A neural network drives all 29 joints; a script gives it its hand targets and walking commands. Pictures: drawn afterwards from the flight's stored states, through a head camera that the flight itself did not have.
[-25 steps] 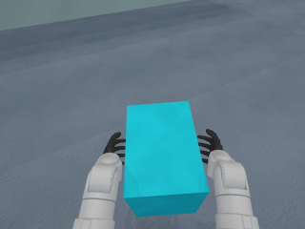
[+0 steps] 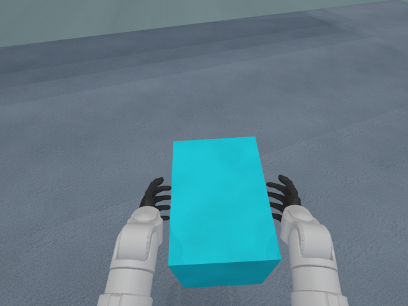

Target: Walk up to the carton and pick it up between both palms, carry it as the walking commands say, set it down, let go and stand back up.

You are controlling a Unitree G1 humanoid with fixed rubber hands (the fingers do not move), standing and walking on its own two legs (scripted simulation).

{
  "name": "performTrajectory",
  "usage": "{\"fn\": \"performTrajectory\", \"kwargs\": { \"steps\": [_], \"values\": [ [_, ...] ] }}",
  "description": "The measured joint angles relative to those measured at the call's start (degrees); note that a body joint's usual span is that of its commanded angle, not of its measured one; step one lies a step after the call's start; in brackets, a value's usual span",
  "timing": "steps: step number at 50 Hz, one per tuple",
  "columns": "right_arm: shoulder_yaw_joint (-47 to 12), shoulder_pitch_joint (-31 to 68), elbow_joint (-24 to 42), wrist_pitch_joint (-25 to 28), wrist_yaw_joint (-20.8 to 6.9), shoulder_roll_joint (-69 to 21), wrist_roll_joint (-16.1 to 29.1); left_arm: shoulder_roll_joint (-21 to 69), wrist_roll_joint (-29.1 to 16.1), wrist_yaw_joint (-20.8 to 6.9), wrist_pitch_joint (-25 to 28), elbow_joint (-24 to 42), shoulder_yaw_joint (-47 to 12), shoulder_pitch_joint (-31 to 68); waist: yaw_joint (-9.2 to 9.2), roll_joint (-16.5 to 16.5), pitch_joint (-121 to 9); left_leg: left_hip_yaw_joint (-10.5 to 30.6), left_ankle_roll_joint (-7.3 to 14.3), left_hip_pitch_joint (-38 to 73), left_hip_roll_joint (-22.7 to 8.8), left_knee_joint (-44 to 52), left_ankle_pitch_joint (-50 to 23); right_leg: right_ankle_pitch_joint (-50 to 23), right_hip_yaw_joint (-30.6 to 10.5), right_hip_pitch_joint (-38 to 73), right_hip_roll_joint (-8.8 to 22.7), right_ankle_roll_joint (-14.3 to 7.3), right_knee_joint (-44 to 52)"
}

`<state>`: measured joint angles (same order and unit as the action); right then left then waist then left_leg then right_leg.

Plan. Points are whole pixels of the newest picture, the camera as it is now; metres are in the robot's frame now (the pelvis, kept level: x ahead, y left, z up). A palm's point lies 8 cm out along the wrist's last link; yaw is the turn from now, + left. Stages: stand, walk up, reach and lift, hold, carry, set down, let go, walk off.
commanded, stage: carry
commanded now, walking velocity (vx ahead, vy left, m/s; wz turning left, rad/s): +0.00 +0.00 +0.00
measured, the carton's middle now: (218, 214) +0.34 -0.01 -0.05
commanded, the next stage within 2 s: none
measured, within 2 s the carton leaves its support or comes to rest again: neither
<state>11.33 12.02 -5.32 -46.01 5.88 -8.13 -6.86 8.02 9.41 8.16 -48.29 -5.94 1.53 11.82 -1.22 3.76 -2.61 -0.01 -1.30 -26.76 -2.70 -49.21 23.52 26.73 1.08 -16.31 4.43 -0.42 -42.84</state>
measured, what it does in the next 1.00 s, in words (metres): walks ahead: right foot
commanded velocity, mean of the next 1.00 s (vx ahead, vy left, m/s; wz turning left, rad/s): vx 0.00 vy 0.00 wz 0.00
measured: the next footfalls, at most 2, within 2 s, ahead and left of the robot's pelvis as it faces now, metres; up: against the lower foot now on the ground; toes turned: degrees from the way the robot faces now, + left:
right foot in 0.64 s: +0.18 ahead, -0.07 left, +0.00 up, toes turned +1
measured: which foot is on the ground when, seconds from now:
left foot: down 0.00-1.00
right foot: up 0.00-0.62, down 0.64-1.00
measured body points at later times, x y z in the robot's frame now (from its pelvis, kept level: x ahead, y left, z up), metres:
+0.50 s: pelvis +0.08 +0.06 +0.04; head +0.09 +0.08 +0.49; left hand +0.38 +0.20 +0.06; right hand +0.39 -0.08 +0.06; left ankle +0.06 +0.07 -0.70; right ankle +0.10 -0.09 -0.64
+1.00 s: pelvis +0.12 +0.03 +0.03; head +0.11 +0.03 +0.48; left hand +0.42 +0.17 +0.06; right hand +0.42 -0.11 +0.05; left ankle +0.06 +0.07 -0.70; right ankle +0.14 -0.07 -0.70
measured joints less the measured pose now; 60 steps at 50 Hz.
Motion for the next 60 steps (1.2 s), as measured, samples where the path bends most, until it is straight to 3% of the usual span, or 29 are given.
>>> {"fn": "performTrajectory", "kwargs": {
  "steps": [2, 5, 8, 16, 25, 30, 32, 34, 36, 38, 41, 42, 60],
  "values": [
    [0.08, -0.02, -6.24, 1.34, -0.05, 0.0, -1.33, -0.06, 0.59, 0.1, 0.68, -4.45, 0.71, -0.26, -0.1, -0.75, -0.25, -0.49, 3.27, 0.85, 0.24, 0.22, -1.26, 1.82, 0.0, -0.84, -2.01, 0.01, -3.3],
    [0.42, 0.02, -10.97, 1.75, -0.06, 0.06, -1.68, -0.09, 0.71, 0.77, 0.8, -7.83, 1.0, -0.58, -0.09, -1.25, 0.56, -0.55, 4.22, 3.39, 0.38, 5.86, -3.2, -0.78, -0.03, -3.71, -5.76, 0.01, -7.68],
    [0.15, 0.06, -8.66, 2.91, -0.05, 0.05, -1.69, 0.08, 0.74, 1.11, 3.0, -7.53, 0.99, 0.25, -0.1, -1.21, 2.97, -0.82, 4.94, 5.45, 1.18, 11.45, -6.03, -3.55, -0.11, -7.32, -6.99, 0.01, -11.21],
    [-1.16, 0.04, -0.06, 4.91, -0.31, 0.01, -1.68, 0.57, 0.71, 1.36, 5.33, -1.2, 1.0, 2.46, -0.15, -1.67, 4.97, -1.32, 8.07, 9.89, 4.78, 16.52, -6.87, -6.74, -0.15, -10.99, -5.84, 0.01, -13.98],
    [-1.11, 0.04, -0.56, 2.66, -0.52, 0.0, -1.68, 0.43, 0.7, 1.1, 3.61, -1.09, 1.0, 1.92, -0.18, -2.23, 3.61, -2.12, 8.61, 14.64, 8.11, 19.41, -5.86, -7.99, -0.18, -10.99, -5.95, 0.0, -11.88],
    [-0.88, 0.03, -2.11, 2.59, -0.55, 0.02, -1.72, 0.23, 0.69, 0.13, 3.55, -1.42, 1.0, 0.88, -0.22, -2.25, 3.04, -3.11, 8.34, 14.68, 9.66, 19.46, -5.48, -9.76, -0.25, -7.66, -5.86, 0.0, 2.37],
    [-0.36, 0.04, -2.33, 2.61, -0.54, 0.05, -1.82, 0.24, 0.67, -0.71, 3.6, -1.72, 0.99, 0.88, -0.23, -2.51, 3.03, -3.48, 5.83, 13.28, 10.92, 16.38, -5.45, -17.07, -0.35, -4.41, -4.52, -1.4, 9.94],
    [-0.35, 0.04, -2.68, 2.86, -0.55, 0.07, -1.82, 0.19, 0.7, -0.98, 4.1, -2.12, 1.0, 0.52, -0.17, -1.2, 2.96, -3.45, 3.06, 11.5, 10.72, 12.59, -5.28, -15.38, -0.12, -3.81, -4.46, -1.46, 10.64],
    [-0.36, 0.03, -3.47, 2.87, -0.55, 0.08, -1.89, 0.16, 0.91, -0.97, 4.11, -2.68, 1.0, 0.42, -0.11, -0.45, 2.54, -3.39, 2.71, 12.23, 9.83, 13.64, -4.03, -13.9, -0.08, -3.85, -5.26, -1.43, 10.65],
    [-0.36, 0.04, -3.79, 2.88, -0.55, 0.08, -1.96, 0.14, 0.98, -0.98, 4.14, -2.88, 0.99, 0.41, -0.09, -0.79, 2.12, -3.42, 3.79, 14.34, 9.21, 17.4, -1.62, -13.43, -0.09, -3.93, -6.02, -1.33, 10.65],
    [-0.4, 0.05, -3.49, 2.83, -0.55, 0.07, -1.96, 0.14, 0.98, -0.98, 4.16, -2.88, 1.0, 0.41, -0.05, -2.37, 1.45, -3.45, 8.53, 14.5, 8.94, 18.02, -2.79, -13.15, 0.06, -3.9, -6.48, -1.33, 10.65],
    [-0.41, 0.05, -3.34, 2.83, -0.55, 0.07, -1.96, 0.14, 0.98, -0.98, 4.17, -2.88, 1.0, 0.41, -0.05, -2.77, 1.08, -3.46, 9.2, 14.51, 8.82, 18.03, -2.86, -13.03, 0.05, -3.9, -6.62, -1.33, 10.65],
    [-0.34, 0.04, -4.65, 3.53, -0.55, 0.06, -2.62, 0.14, 1.32, -0.99, 5.09, -4.81, 1.0, 0.4, -0.05, -0.53, -3.33, -3.45, 6.85, 15.13, 7.75, 18.03, -2.0, -11.37, 0.06, -3.9, -7.68, -2.47, 9.71]
  ]
}}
